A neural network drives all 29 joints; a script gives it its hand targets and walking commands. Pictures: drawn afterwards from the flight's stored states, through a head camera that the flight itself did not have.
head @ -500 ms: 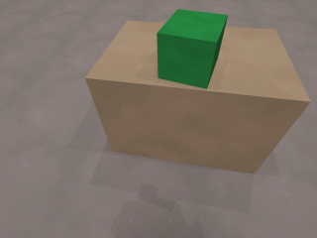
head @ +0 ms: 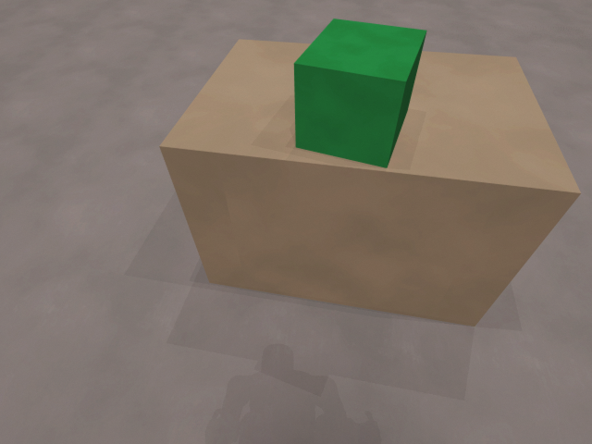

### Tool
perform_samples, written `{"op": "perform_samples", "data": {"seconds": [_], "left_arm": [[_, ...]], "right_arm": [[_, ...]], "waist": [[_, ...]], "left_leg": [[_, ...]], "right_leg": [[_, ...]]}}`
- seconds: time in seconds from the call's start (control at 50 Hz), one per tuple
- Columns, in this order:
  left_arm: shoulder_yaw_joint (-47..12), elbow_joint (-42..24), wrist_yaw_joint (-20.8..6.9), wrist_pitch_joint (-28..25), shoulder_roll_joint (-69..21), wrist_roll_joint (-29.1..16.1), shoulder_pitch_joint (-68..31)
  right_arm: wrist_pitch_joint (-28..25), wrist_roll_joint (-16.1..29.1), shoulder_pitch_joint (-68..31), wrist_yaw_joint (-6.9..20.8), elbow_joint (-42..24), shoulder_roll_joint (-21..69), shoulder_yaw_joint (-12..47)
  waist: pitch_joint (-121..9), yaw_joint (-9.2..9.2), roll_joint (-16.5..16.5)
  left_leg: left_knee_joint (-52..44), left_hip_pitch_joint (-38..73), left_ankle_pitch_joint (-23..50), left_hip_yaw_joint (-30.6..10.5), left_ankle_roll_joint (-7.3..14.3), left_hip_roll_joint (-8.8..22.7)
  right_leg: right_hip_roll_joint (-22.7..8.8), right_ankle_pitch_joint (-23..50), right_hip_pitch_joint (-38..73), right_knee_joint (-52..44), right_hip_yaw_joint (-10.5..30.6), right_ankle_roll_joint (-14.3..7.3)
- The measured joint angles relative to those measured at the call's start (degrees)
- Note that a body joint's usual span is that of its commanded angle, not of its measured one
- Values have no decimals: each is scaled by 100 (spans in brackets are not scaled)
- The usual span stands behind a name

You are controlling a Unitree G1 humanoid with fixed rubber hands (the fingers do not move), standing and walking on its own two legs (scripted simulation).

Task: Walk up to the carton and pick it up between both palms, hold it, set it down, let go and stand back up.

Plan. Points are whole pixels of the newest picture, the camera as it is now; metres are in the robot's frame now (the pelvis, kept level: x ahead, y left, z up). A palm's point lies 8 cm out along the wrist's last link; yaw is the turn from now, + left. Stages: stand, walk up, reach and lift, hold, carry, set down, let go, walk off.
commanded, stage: stand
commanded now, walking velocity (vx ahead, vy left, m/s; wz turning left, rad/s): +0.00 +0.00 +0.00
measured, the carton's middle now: (359, 90) +0.92 -0.12 +0.02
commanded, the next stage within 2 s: walk up in 0.36 s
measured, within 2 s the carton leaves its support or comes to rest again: neither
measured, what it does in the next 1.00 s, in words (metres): lifts its right foot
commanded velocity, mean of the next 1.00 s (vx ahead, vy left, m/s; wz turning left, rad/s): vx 0.00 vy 0.00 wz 0.00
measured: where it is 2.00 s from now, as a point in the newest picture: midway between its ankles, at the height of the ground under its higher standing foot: (322, 390)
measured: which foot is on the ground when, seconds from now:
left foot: down 0.00-1.00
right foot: down 0.00-0.78, up 0.80-1.00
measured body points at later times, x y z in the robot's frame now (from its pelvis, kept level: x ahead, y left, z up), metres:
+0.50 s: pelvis +0.00 +0.00 +0.00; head +0.01 +0.00 +0.45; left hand +0.04 +0.25 -0.14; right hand +0.04 -0.25 -0.14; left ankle +0.02 +0.13 -0.74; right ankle +0.01 -0.11 -0.74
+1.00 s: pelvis +0.09 -0.01 -0.01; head +0.11 -0.01 +0.44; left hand +0.17 +0.24 -0.14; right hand +0.03 -0.25 -0.14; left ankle +0.02 +0.13 -0.74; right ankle +0.18 -0.13 -0.70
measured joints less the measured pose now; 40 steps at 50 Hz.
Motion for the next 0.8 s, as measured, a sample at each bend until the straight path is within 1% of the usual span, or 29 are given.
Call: {"op": "perform_samples", "data": {"seconds": [0.56,0.58,0.62,0.64,0.66,0.7,0.72,0.76,0.8], "left_arm": [[9,353,33,-24,-50,-20,-30],[42,339,14,-34,-59,14,-1],[142,296,-38,-57,-80,102,153],[180,280,-59,-65,-85,125,237],[204,272,-76,-81,-88,141,311],[227,309,-89,-110,-84,180,425],[237,349,-91,-104,-85,196,473],[255,428,-104,-43,-56,197,605],[267,463,-113,69,-9,177,742]], "right_arm": [[-21,-4,0,-42,298,46,13],[-24,-69,20,-22,284,56,-21],[-29,-196,117,33,228,63,-113],[-32,-227,168,58,194,57,-157],[-41,-251,210,82,156,46,-195],[-74,-282,287,117,74,27,-259],[-91,-288,334,133,42,12,-286],[-139,-298,429,158,-5,15,-329],[-248,-328,539,147,-82,52,-330]], "waist": [[27,-9,36],[14,4,30],[-90,21,18],[-142,24,19],[-166,29,25],[-158,30,31],[-157,35,46],[-216,56,-13],[-331,-9,-163]], "left_leg": [[-168,88,54,-26,-36,33],[-92,82,-102,-5,1,34],[221,13,-756,54,144,35],[364,-34,-1003,73,203,39],[486,-77,-1112,98,237,53],[663,-152,-1031,216,233,103],[710,-158,-945,253,229,129],[600,-50,-600,340,178,105],[522,26,-613,466,135,8]], "right_leg": [[34,54,97,-177,-24,-29],[37,-86,79,-95,-7,-53],[55,-613,-4,187,53,-158],[68,-738,-42,277,77,-205],[80,-699,-63,318,96,-229],[82,-381,-53,334,107,-233],[83,-349,-36,370,101,-208],[40,-555,-42,533,174,-122],[-20,-1113,-279,1130,325,-75]]}}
